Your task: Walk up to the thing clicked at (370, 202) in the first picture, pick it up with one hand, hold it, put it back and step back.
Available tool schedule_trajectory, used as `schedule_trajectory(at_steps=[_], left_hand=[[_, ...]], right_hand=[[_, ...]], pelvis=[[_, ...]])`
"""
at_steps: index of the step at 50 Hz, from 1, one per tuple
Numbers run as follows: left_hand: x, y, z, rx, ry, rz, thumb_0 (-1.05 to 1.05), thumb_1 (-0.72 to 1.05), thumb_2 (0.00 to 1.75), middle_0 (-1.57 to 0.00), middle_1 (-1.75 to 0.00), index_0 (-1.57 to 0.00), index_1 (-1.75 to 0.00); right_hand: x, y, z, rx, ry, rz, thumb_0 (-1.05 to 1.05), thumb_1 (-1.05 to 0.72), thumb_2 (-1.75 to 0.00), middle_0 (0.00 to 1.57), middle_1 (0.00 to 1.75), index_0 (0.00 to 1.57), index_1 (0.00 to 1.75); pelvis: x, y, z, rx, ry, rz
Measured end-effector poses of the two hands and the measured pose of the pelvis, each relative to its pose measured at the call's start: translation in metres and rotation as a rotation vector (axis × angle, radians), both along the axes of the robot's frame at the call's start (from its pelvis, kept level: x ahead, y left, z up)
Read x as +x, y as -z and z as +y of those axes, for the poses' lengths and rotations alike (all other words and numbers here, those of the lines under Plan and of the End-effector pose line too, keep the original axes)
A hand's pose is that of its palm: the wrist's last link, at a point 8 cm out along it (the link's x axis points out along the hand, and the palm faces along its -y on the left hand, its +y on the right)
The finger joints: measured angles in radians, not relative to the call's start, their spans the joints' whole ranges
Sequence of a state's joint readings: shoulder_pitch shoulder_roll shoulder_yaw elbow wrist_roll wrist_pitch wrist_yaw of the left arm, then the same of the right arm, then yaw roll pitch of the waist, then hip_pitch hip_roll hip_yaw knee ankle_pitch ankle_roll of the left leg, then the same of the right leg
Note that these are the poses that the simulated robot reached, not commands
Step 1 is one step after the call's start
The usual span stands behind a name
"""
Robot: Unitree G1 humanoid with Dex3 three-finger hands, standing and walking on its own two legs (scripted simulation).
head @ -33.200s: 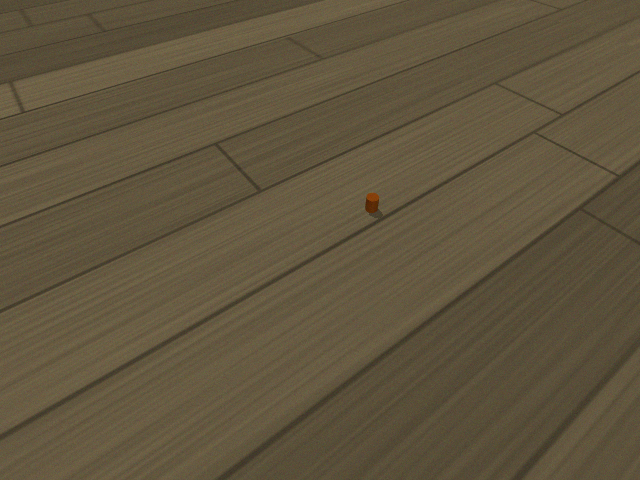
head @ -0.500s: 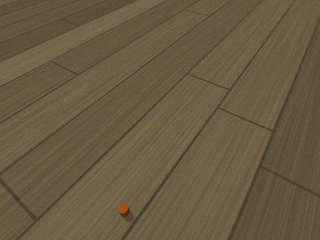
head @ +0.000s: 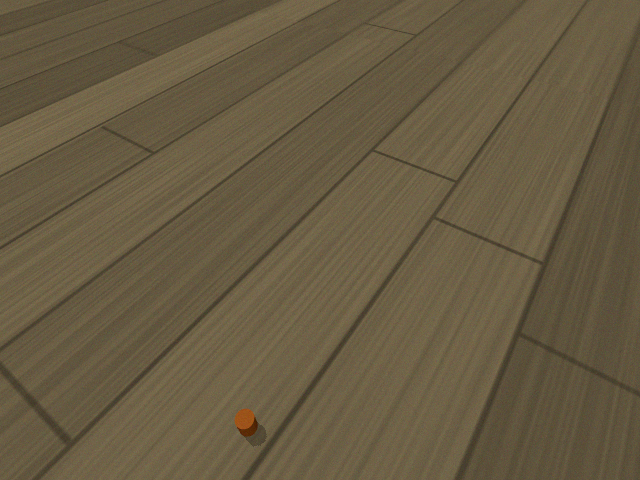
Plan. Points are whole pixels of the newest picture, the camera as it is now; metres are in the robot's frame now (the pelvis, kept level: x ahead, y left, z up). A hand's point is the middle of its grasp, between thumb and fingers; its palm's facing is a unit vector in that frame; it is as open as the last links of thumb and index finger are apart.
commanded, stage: stand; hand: left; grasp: from above
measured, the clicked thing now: (246, 422) +0.42 +0.25 -0.75
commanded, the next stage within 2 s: step back in 0.22 s
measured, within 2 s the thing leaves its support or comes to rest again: neither
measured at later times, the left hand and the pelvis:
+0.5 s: hand out of the picture +0.08 +0.30 -0.18, palm faces -0.01 -0.92 -0.38, open 7.4 cm; pelvis -0.04 +0.03 -0.03, yaw +0 degrees
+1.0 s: hand out of the picture -0.05 +0.28 -0.16, palm faces -0.08 -0.92 -0.39, open 7.4 cm; pelvis -0.16 +0.02 -0.02, yaw -5 degrees
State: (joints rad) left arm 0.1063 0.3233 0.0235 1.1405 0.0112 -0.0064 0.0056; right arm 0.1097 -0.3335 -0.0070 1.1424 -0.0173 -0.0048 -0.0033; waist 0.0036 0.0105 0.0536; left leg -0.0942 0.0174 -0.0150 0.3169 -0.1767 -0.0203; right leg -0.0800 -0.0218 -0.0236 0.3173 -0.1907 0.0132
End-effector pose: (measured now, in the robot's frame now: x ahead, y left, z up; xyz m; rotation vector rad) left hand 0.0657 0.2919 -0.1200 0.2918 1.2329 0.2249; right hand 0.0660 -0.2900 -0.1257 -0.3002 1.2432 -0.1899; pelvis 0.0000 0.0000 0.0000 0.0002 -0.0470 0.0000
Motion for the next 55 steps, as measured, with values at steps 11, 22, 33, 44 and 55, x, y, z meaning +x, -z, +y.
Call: schedule_trajectory(at_steps=[11, 22, 33, 44, 55], left_hand=[[-0.002, 0.0, 0.0, 0.002, 0.007, 0.004, 0.0, 0.91, 0.9, -0.21, -0.3, -0.2, -0.3], [0.001, 0.01, 0.034, 0.043, 0.033, -0.03, 0.0, 0.9, 0.9, -0.21, -0.3, -0.2, -0.3], [0.002, 0.019, 0.054, 0.038, 0.088, -0.091, 0.0, 0.91, 0.9, -0.21, -0.3, -0.2, -0.3], [-0.068, 0.022, 0.035, 0.047, 0.142, -0.045, 0.0, 0.91, 0.9, -0.21, -0.3, -0.2, -0.3], [-0.138, -0.003, 0.036, 0.074, 0.095, -0.077, 0.0, 0.9, 0.9, -0.21, -0.3, -0.2, -0.3]], right_hand=[[-0.005, 0.0, -0.002, 0.001, 0.004, 0.006, 0.01, -0.91, -0.9, 0.21, 0.3, 0.2, 0.3], [-0.02, 0.002, -0.008, -0.057, 0.018, 0.002, 0.01, -0.91, -0.9, 0.21, 0.3, 0.2, 0.3], [-0.078, -0.008, 0.015, -0.11, 0.022, 0.023, 0.01, -0.91, -0.9, 0.21, 0.3, 0.2, 0.3], [-0.119, 0.011, 0.003, -0.07, 0.038, -0.086, 0.01, -0.9, -0.9, 0.21, 0.3, 0.21, 0.3], [-0.187, 0.008, -0.003, -0.066, 0.033, -0.018, 0.01, -0.91, -0.9, 0.21, 0.3, 0.2, 0.3]], pelvis=[[-0.001, 0.0, -0.001, 0.0, 0.003, 0.0], [-0.035, 0.017, 0.018, -0.008, 0.008, 0.014], [-0.074, 0.019, 0.039, -0.026, 0.031, 0.015], [-0.129, 0.033, 0.026, -0.01, 0.098, 0.007], [-0.182, 0.02, 0.027, 0.013, 0.052, 0.015]])
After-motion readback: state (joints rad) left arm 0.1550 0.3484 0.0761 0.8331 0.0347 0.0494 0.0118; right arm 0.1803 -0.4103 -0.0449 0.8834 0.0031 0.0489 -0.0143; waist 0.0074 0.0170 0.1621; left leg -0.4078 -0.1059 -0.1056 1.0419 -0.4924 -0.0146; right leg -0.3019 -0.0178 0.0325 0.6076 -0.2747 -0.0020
